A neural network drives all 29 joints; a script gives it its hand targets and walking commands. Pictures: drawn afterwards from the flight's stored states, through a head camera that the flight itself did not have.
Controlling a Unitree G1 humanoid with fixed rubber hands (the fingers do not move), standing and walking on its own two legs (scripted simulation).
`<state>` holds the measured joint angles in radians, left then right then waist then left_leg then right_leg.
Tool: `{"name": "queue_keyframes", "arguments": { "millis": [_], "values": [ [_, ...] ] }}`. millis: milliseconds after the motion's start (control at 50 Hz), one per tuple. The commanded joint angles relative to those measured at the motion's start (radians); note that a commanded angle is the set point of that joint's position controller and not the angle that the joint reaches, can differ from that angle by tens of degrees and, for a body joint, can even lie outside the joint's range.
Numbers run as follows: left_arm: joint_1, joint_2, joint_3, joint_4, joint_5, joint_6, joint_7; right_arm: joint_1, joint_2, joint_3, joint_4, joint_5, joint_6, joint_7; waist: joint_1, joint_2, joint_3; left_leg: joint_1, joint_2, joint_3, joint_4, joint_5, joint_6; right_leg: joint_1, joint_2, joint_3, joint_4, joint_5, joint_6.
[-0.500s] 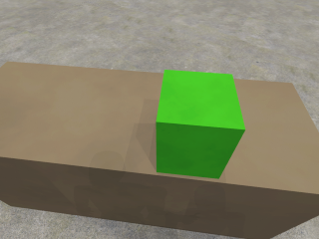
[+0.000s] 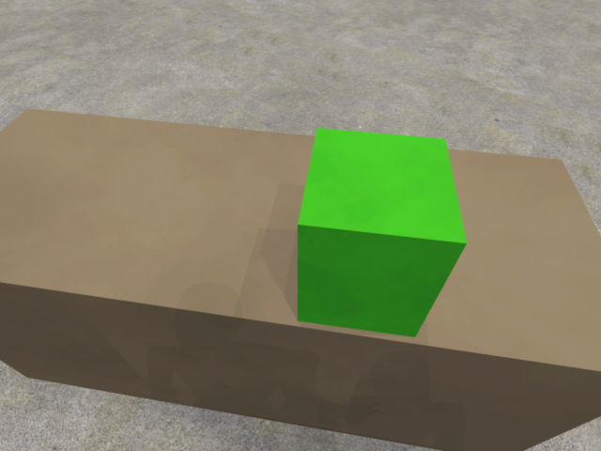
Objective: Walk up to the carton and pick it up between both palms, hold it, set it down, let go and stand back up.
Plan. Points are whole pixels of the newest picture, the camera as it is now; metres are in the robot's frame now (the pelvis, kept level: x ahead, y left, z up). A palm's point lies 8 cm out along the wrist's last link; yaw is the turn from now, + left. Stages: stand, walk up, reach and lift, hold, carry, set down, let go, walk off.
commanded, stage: reach and lift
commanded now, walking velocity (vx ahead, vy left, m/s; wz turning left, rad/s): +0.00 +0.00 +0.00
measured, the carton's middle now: (367, 235) +0.45 -0.09 +0.02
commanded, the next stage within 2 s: none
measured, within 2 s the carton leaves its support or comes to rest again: neither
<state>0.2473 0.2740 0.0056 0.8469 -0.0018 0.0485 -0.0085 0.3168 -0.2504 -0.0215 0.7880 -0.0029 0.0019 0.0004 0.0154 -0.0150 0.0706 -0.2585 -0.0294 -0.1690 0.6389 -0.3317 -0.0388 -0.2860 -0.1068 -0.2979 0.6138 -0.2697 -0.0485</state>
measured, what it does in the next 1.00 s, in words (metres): stands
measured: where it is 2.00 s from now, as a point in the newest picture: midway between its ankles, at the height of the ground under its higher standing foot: outside the picture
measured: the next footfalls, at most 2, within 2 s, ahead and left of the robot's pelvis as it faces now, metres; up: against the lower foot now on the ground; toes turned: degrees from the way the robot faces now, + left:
none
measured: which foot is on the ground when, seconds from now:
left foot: down 0.00-1.00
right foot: down 0.00-1.00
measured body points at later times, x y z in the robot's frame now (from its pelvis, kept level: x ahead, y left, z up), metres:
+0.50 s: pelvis +0.00 -0.03 +0.00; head +0.02 +0.01 +0.45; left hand +0.16 +0.21 -0.11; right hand +0.14 -0.25 -0.09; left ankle +0.02 +0.15 -0.72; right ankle +0.05 -0.09 -0.72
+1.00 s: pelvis +0.03 +0.01 +0.02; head +0.03 +0.04 +0.46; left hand +0.21 +0.20 -0.07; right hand +0.17 -0.23 -0.05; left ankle +0.02 +0.15 -0.72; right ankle +0.05 -0.09 -0.72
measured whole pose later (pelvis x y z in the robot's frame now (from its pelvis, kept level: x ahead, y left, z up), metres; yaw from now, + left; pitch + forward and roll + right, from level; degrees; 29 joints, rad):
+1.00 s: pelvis +0.03 +0.01 +0.02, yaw -7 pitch -5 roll -1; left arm 0.30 0.17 -0.05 0.45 -0.04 0.02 0.10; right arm 0.22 -0.15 -0.07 0.73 0.04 -0.29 0.08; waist 0.03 -0.05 0.06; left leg -0.06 0.06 0.03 0.44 -0.29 -0.04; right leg -0.14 0.01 -0.09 0.42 -0.20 -0.04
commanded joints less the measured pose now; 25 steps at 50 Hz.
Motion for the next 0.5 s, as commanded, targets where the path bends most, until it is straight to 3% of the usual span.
{"name": "queue_keyframes", "arguments": {
  "millis": [0, 20, 40, 80, 120, 180, 260, 360, 480],
  "values": [
    [-0.560, 0.256, 0.069, -0.392, -0.015, 0.157, 0.046, -0.597, -0.008, -0.090, -0.015, -0.103, -0.105, 0.000, -0.030, 0.044, -0.131, -0.450, 0.077, 0.178, -0.037, -0.167, 0.033, 0.050, 0.061, 0.208, 0.080, -0.193, 0.008],
    [-0.373, 0.165, 0.055, -0.338, -0.002, 0.281, 0.065, -0.455, -0.062, -0.117, 0.050, -0.115, -0.088, 0.031, -0.040, 0.039, -0.085, -0.609, 0.093, 0.193, -0.052, -0.258, 0.056, 0.206, 0.069, 0.210, 0.139, -0.167, 0.012],
    [-0.347, 0.157, 0.068, -0.433, 0.004, 0.352, 0.060, -0.440, -0.093, -0.108, -0.011, -0.100, -0.069, 0.049, -0.017, 0.030, -0.148, -0.638, 0.094, 0.212, -0.048, -0.180, 0.063, 0.282, 0.074, 0.226, 0.153, -0.091, 0.016],
    [-0.239, 0.161, 0.082, -0.552, 0.001, 0.430, 0.058, -0.342, -0.142, -0.102, -0.048, -0.072, -0.062, 0.066, -0.016, 0.056, -0.221, -0.557, 0.095, 0.228, -0.032, -0.066, 0.045, 0.331, 0.077, 0.236, 0.139, 0.005, 0.009],
    [-0.152, 0.158, 0.097, -0.572, 0.020, 0.459, 0.049, -0.278, -0.149, -0.078, -0.053, -0.037, -0.070, 0.062, -0.015, 0.045, -0.192, -0.433, 0.078, 0.240, -0.062, -0.008, 0.042, 0.363, 0.087, 0.235, 0.064, 0.051, 0.004],
    [-0.070, 0.145, 0.117, -0.575, 0.049, 0.445, 0.037, -0.244, -0.123, -0.057, -0.116, -0.021, -0.072, 0.036, -0.001, 0.019, -0.107, -0.360, 0.052, 0.245, -0.096, -0.005, 0.057, 0.380, 0.080, 0.277, -0.033, -0.007, 0.001],
    [-0.075, 0.153, 0.140, -0.550, 0.066, 0.413, 0.027, -0.239, -0.043, -0.036, -0.170, -0.029, -0.076, 0.007, 0.014, 0.002, -0.046, -0.229, 0.018, 0.251, -0.095, 0.045, 0.045, 0.285, 0.034, 0.351, -0.151, -0.115, 0.027],
    [-0.123, 0.130, 0.134, -0.588, 0.064, 0.352, 0.040, -0.244, 0.004, -0.044, -0.238, -0.035, -0.086, 0.008, 0.024, 0.059, -0.042, -0.282, 0.043, 0.260, -0.168, 0.018, 0.048, 0.352, 0.055, 0.350, -0.159, -0.106, 0.048],
    [-0.129, 0.110, 0.100, -0.645, 0.004, 0.248, 0.057, -0.206, 0.038, -0.060, -0.318, -0.039, -0.140, 0.020, 0.023, 0.016, -0.106, -0.176, 0.035, 0.251, -0.166, 0.078, 0.043, 0.274, 0.028, 0.372, -0.204, -0.103, 0.050]
  ]
}}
